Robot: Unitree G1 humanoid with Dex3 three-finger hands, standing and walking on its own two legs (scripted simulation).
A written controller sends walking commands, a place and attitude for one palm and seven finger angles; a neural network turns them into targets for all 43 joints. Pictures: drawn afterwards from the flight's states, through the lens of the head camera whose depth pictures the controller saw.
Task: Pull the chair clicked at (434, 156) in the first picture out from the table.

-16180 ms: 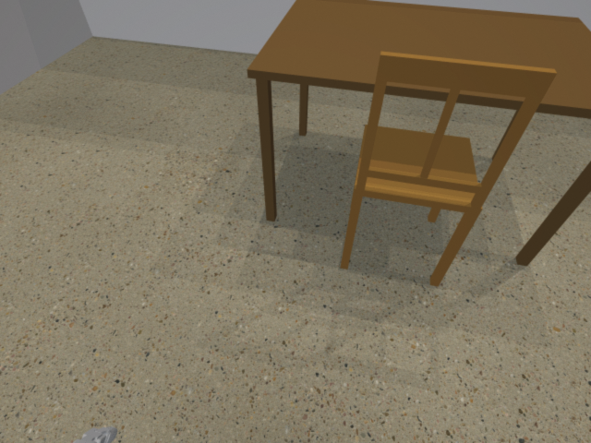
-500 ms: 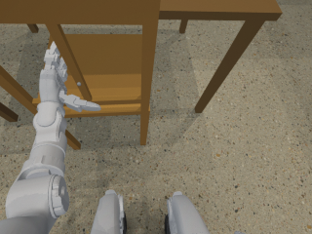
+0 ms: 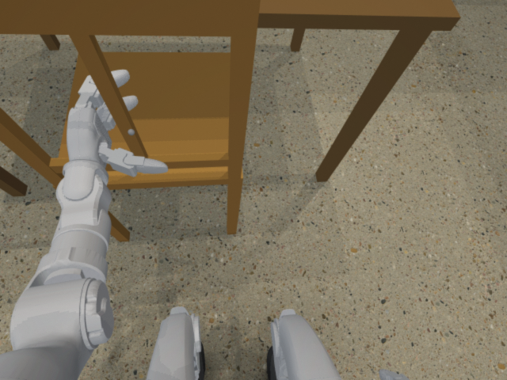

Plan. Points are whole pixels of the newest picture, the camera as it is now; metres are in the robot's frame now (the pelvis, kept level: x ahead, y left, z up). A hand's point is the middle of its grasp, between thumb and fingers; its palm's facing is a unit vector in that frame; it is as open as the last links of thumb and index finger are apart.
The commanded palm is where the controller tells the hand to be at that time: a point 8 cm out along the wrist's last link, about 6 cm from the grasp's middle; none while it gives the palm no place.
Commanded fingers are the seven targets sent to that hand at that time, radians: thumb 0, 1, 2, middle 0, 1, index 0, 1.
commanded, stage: hook a spindle and tug to test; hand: left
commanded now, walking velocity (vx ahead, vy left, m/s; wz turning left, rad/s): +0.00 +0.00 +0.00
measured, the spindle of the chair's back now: (119, 111) +0.52 +0.18 +0.04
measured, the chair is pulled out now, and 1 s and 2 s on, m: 0.00 0.02 0.09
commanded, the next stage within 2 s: step backward, pulling the chair out in 1.08 s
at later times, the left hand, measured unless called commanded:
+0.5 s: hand (133, 132) +0.48 +0.16 +0.04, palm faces +0.05 -1.00 -0.02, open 5.4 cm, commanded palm +0.45 +0.20 +0.04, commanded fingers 0.00 0.90 0.90 -0.50 -1.45 -0.50 -1.45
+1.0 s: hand (135, 142) +0.46 +0.15 +0.04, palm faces +0.04 -1.00 -0.02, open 5.4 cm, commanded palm +0.42 +0.20 +0.04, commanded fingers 0.00 0.90 0.90 -0.50 -1.45 -0.50 -1.45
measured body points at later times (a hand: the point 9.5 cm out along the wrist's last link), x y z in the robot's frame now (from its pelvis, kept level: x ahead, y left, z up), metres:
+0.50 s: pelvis +0.00 +0.00 +0.00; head +0.15 +0.01 +0.43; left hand +0.47 +0.21 +0.04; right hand +0.05 -0.27 -0.12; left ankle +0.05 +0.12 -0.61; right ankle +0.00 -0.13 -0.61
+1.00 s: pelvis +0.03 -0.01 +0.02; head +0.18 +0.00 +0.45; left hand +0.46 +0.21 +0.04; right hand +0.11 -0.26 -0.10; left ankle +0.05 +0.13 -0.61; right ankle +0.00 -0.13 -0.61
